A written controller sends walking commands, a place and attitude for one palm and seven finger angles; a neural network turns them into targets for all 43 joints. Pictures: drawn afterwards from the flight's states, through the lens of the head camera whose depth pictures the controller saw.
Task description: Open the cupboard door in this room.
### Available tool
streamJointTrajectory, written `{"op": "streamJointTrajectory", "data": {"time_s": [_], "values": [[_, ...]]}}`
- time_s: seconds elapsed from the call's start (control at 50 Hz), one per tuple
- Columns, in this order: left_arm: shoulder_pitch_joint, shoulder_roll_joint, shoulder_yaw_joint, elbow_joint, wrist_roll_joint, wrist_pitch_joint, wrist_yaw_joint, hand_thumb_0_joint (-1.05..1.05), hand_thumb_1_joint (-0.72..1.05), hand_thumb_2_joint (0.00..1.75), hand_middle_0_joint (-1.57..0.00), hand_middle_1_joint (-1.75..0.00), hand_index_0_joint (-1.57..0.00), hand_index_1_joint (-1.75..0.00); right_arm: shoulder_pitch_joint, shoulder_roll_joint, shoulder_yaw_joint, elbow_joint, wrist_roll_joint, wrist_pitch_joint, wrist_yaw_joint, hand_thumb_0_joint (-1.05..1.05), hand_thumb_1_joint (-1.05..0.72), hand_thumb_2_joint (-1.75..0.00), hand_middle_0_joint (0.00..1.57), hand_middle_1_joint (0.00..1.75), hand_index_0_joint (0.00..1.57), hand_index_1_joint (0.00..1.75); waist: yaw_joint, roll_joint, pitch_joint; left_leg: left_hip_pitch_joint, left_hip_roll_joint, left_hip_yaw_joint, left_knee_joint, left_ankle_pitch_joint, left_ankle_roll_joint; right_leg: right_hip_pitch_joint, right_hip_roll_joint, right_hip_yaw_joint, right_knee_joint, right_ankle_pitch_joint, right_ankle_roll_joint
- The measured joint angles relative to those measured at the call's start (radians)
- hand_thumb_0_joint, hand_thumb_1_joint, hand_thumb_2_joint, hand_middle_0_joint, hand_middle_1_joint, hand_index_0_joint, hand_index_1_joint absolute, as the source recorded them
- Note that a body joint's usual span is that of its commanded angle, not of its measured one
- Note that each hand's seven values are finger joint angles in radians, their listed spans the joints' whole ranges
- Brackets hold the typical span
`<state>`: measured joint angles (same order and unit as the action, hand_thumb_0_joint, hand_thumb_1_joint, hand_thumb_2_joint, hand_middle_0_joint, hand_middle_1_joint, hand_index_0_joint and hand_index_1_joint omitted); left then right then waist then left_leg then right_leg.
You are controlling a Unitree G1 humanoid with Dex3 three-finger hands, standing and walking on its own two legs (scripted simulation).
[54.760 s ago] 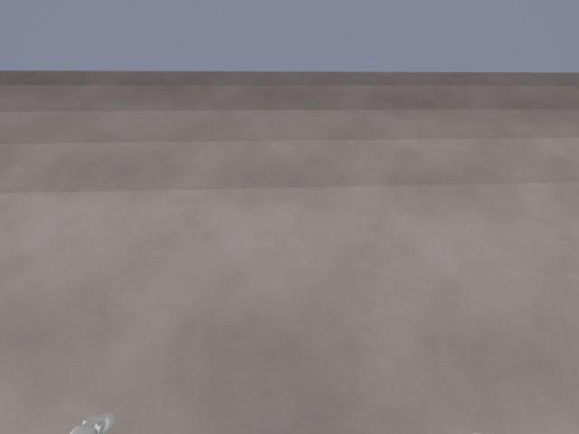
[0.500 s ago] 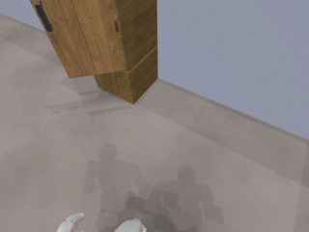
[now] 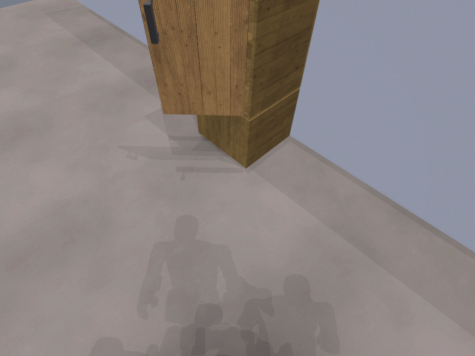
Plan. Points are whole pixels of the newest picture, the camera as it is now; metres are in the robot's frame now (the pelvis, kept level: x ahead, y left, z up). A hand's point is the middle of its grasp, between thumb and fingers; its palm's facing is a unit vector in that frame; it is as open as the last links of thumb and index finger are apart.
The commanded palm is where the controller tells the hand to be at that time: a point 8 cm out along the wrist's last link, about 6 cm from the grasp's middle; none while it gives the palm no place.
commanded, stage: take the last steps up to it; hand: left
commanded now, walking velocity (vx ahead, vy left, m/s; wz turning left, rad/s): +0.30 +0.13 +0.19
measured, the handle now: (152, 21) +1.10 +0.38 +0.03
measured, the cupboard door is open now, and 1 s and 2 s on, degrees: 45 45 45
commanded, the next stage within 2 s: come to a stop and stand still in 1.44 s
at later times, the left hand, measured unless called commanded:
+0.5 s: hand out of the picture +0.04 +0.23 -0.19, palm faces +0.19 -0.97 -0.15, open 7.4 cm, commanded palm none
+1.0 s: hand (144, 232) +0.39 +0.26 -0.16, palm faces +0.07 -0.98 -0.20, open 7.4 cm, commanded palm none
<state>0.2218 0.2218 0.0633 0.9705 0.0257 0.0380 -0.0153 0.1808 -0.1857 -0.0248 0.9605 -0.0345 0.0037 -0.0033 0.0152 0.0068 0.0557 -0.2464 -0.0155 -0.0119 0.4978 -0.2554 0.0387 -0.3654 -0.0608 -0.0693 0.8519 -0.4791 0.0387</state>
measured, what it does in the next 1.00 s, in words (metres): walks ahead: right foot, then left foot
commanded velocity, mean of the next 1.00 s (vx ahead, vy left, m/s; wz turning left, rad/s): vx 0.30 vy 0.05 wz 0.01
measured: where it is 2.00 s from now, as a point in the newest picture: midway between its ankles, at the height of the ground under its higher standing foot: (214, 274)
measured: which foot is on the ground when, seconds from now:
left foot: down 0.00-0.06, up 0.08-0.42, down 0.44-0.88, up 0.90-1.00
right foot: up 0.00-0.06, down 0.08-0.44, up 0.46-0.84, down 0.86-1.00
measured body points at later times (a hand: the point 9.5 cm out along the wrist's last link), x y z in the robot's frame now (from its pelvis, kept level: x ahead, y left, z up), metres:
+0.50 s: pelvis +0.13 +0.07 -0.02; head +0.17 +0.09 +0.43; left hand +0.03 +0.28 -0.18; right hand +0.25 -0.16 -0.15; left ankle +0.19 +0.18 -0.74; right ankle +0.02 -0.11 -0.70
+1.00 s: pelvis +0.30 +0.07 +0.00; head +0.33 +0.06 +0.45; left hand +0.39 +0.31 -0.14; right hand +0.28 -0.15 -0.17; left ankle +0.24 +0.19 -0.67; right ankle +0.33 -0.01 -0.74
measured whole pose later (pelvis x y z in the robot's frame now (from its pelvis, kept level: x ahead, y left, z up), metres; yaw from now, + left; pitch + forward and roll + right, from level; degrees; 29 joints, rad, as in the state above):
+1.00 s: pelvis +0.30 +0.07 +0.00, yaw +4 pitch -1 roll +0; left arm 0.17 0.15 0.05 0.98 0.02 -0.06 0.00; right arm 0.33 -0.17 -0.04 1.12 -0.03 -0.01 0.01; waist -0.03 0.02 0.05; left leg -0.37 0.05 0.07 1.04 -0.40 0.00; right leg -0.25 -0.02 -0.15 0.51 -0.25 -0.05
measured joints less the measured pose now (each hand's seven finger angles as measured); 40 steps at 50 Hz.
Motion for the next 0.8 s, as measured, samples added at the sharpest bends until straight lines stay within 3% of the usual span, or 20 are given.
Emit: {"op": "streamJointTrajectory", "data": {"time_s": [0.06,0.08,0.12,0.18,0.22,0.32,0.42,0.46,0.5,0.54,0.58,0.68,0.8], "values": [[0.007,-0.006,-0.001,-0.016,0.002,-0.028,-0.005,0.01,0.91,0.9,-0.2,-0.3,-0.2,-0.3,0.04,-0.003,-0.005,0.02,0.005,0.008,0.005,0.01,-0.9,-0.9,0.2,0.3,0.21,0.3,-0.004,0.012,-0.017,-0.008,-0.012,-0.011,0.048,-0.037,-0.005,0.092,0.013,-0.016,-0.222,0.058,-0.008],[0.014,-0.003,0.0,-0.024,0.006,-0.043,-0.004,0.0,0.91,0.9,-0.2,-0.3,-0.2,-0.3,0.054,-0.001,-0.008,0.025,0.011,0.011,0.007,0.01,-0.9,-0.9,0.2,0.3,0.21,0.3,-0.001,0.0,-0.026,-0.034,-0.025,-0.005,0.113,-0.106,-0.006,0.111,0.004,-0.008,-0.282,0.103,-0.024],[0.019,-0.023,-0.003,-0.019,0.005,-0.059,0.007,0.0,0.91,0.9,-0.2,-0.3,-0.2,-0.3,0.066,-0.017,-0.017,0.047,0.007,0.03,0.017,0.01,-0.9,-0.9,0.2,0.3,0.21,0.3,0.002,0.022,-0.022,-0.109,-0.021,-0.016,0.323,-0.191,-0.015,0.121,0.003,-0.03,-0.258,0.152,-0.039],[0.068,-0.049,-0.009,0.0,0.002,-0.071,0.017,0.0,0.91,0.9,-0.2,-0.3,-0.2,-0.3,0.068,-0.034,-0.032,0.067,-0.001,0.05,0.034,0.01,-0.91,-0.9,0.2,0.3,0.21,0.3,0.001,0.03,-0.032,-0.214,0.007,-0.001,0.546,-0.104,-0.036,0.18,-0.004,-0.046,-0.321,0.148,-0.033],[0.102,-0.06,-0.014,0.022,0.0,-0.078,0.019,0.0,0.91,0.9,-0.2,-0.3,-0.2,-0.3,0.062,-0.038,-0.039,0.065,-0.001,0.049,0.041,0.01,-0.91,-0.9,0.2,0.3,0.2,0.3,-0.007,0.017,-0.036,-0.263,0.036,0.013,0.584,-0.025,-0.054,0.224,-0.013,-0.048,-0.395,0.171,-0.02],[0.152,-0.081,-0.026,0.077,0.004,-0.093,0.015,0.0,0.9,0.9,-0.2,-0.3,-0.2,-0.3,0.037,-0.039,-0.044,0.047,0.007,0.026,0.051,0.01,-0.91,-0.9,0.19,0.3,0.2,0.3,-0.005,-0.026,-0.016,-0.283,0.081,0.054,0.386,0.031,-0.076,0.309,-0.055,-0.062,-0.514,0.194,0.008],[0.187,-0.078,-0.022,0.117,0.007,-0.087,0.011,0.0,0.9,0.9,-0.2,-0.3,-0.2,-0.3,0.005,-0.031,-0.032,0.04,0.007,-0.005,0.052,0.01,-0.91,-0.9,0.19,0.3,0.2,0.3,0.027,-0.049,0.005,-0.188,0.064,0.106,0.097,0.032,-0.053,0.347,-0.101,-0.084,-0.453,0.107,0.062],[0.203,-0.075,-0.018,0.13,0.002,-0.074,0.009,0.0,0.9,0.9,-0.2,-0.3,-0.2,-0.3,-0.005,-0.029,-0.028,0.027,0.001,-0.034,0.044,0.01,-0.91,-0.9,0.19,0.3,0.2,0.3,0.023,-0.043,0.005,-0.162,0.06,0.113,0.07,0.095,-0.027,0.289,-0.115,-0.072,-0.267,0.025,0.044],[0.182,-0.056,-0.014,0.142,-0.001,-0.047,0.012,0.0,0.9,0.9,-0.2,-0.3,-0.2,-0.3,-0.018,-0.003,-0.022,0.02,-0.002,-0.05,0.025,0.01,-0.91,-0.9,0.19,0.3,0.2,0.3,0.019,-0.062,0.021,-0.159,0.049,0.13,0.141,0.042,-0.007,0.17,-0.101,-0.002,0.036,-0.034,0.002],[0.151,-0.041,-0.008,0.142,-0.001,-0.034,0.014,0.01,0.9,0.9,-0.2,-0.3,-0.2,-0.3,-0.011,0.022,-0.012,0.017,-0.003,-0.057,0.014,0.01,-0.91,-0.9,0.19,0.3,0.2,0.3,0.017,-0.07,0.018,-0.12,0.045,0.148,0.126,0.001,0.002,0.047,-0.075,0.016,0.252,-0.002,-0.025],[0.111,-0.032,-0.002,0.128,0.002,-0.03,0.01,0.01,0.91,0.9,-0.2,-0.3,-0.2,-0.3,0.007,0.038,-0.009,0.024,-0.001,-0.063,0.001,0.01,-0.91,-0.9,0.2,0.3,0.2,0.3,0.013,-0.066,0.011,-0.073,0.037,0.16,0.071,0.007,-0.001,-0.049,-0.063,0.003,0.328,0.06,-0.033],[0.01,-0.034,0.003,0.059,0.002,-0.038,0.001,0.01,0.91,0.9,-0.2,-0.3,-0.2,-0.3,0.065,0.018,-0.016,0.061,-0.001,-0.074,-0.012,0.0,-0.95,-0.9,0.2,0.3,0.21,0.3,-0.001,-0.04,-0.006,0.045,0.013,0.18,-0.074,0.032,0.012,-0.156,-0.05,-0.024,0.166,0.167,-0.03],[-0.08,-0.039,0.001,0.005,0.003,-0.046,-0.006,0.0,0.91,0.9,-0.19,-0.3,-0.2,-0.3,0.146,0.011,-0.015,0.119,-0.005,-0.056,-0.002,0.0,-0.93,-0.9,0.2,0.3,0.21,0.3,-0.033,-0.02,-0.022,0.147,0.002,0.191,-0.124,-0.013,-0.004,-0.104,-0.035,-0.026,-0.121,0.23,-0.03]]}}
